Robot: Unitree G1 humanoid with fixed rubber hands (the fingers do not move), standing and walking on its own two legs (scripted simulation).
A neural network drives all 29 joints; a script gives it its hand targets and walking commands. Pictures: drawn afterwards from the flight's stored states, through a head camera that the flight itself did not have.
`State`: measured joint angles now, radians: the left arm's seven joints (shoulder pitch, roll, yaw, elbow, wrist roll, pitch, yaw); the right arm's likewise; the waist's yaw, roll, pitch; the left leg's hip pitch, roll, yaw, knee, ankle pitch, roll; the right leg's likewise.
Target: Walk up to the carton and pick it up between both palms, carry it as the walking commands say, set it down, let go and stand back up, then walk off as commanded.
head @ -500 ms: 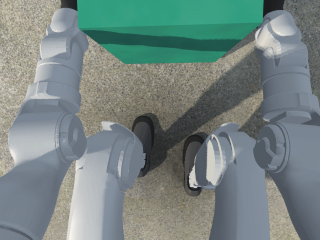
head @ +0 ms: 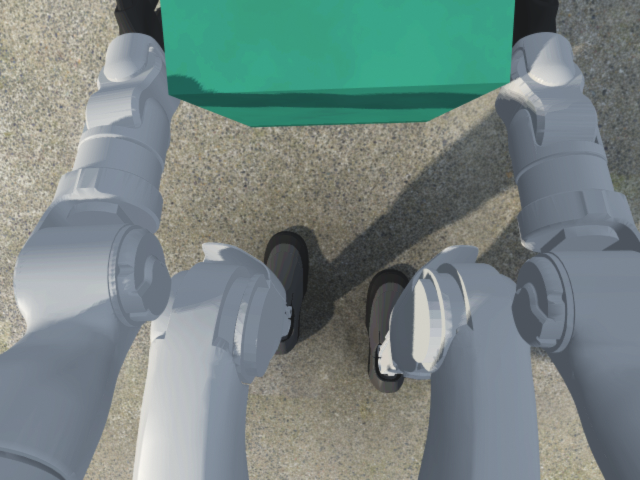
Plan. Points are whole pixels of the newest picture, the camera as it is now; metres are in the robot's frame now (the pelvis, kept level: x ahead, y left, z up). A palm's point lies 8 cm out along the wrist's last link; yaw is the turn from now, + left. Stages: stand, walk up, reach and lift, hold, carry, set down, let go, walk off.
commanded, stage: set down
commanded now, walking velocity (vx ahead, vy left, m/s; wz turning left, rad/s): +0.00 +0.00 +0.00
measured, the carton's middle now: (335, 0) +0.58 +0.01 -0.22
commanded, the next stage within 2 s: let go in 1.66 s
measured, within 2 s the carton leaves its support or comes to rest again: neither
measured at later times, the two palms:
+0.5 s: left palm (99, 51) +0.51 +0.24 -0.15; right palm (568, 47) +0.51 -0.22 -0.16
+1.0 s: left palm out of the picture +0.51 +0.24 -0.02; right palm out of the picture +0.51 -0.21 +0.00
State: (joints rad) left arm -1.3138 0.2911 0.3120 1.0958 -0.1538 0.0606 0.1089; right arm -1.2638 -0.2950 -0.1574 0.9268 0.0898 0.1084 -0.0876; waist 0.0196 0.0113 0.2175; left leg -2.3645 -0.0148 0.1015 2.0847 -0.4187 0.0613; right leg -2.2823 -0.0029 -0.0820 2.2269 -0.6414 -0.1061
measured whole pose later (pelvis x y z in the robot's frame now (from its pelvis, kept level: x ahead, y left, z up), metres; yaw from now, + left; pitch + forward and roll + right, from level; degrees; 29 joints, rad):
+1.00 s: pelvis -0.03 +0.02 +0.07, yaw -3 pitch +22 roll -2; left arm -1.23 0.43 0.31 0.55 -0.26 0.50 0.16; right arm -1.28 -0.47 -0.15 0.58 0.17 0.47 0.01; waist 0.02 0.01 0.52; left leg -1.91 -0.02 0.07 1.93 -0.41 0.08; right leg -1.82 0.03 -0.08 2.02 -0.59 -0.06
